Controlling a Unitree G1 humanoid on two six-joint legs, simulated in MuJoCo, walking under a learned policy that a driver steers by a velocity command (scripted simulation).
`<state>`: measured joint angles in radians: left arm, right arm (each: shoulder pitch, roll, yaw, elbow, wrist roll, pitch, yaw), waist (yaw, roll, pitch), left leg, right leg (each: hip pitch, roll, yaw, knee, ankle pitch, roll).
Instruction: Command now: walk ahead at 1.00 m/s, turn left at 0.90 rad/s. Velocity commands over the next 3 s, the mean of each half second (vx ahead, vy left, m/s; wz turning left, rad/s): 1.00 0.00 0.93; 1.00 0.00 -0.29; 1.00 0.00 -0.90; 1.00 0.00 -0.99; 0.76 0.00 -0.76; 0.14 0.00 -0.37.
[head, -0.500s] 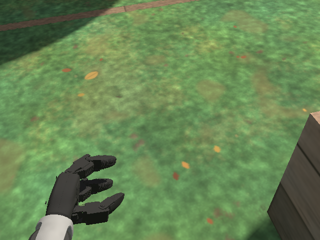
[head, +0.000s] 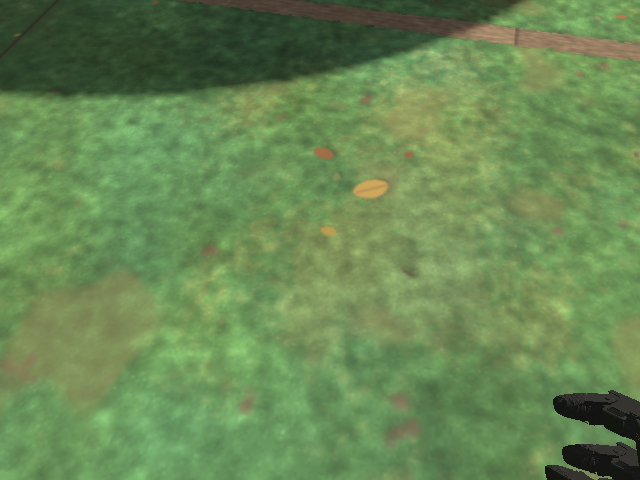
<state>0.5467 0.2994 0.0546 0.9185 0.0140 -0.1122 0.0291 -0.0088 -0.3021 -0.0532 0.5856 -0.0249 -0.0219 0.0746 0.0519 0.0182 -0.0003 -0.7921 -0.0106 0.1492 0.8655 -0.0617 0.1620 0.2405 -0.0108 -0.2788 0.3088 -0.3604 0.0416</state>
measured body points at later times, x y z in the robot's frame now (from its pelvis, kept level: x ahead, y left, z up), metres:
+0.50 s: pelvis +0.50 +0.01 +0.01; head +0.54 +0.02 +0.46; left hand +0.59 +0.33 -0.06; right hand +0.68 -0.26 -0.11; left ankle +0.26 +0.02 -0.61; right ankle +0.66 -0.07 -0.70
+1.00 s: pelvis +0.90 +0.22 +0.03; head +0.90 +0.23 +0.48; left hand +0.89 +0.51 -0.09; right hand +1.08 -0.01 -0.06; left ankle +0.83 +0.31 -0.70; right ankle +0.89 +0.09 -0.60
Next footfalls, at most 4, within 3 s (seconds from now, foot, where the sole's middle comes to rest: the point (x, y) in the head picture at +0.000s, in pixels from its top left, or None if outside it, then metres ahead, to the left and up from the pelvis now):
0.06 left None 0.23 0.02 -0.74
0.44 right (378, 377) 0.70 -0.06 -0.74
0.84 left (216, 303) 0.87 0.33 -0.74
1.26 right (269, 168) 1.34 0.25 -0.74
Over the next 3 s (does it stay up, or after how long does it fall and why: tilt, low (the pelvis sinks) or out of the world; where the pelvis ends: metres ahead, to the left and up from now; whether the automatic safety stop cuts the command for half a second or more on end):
stays up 2.21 -0.14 0.03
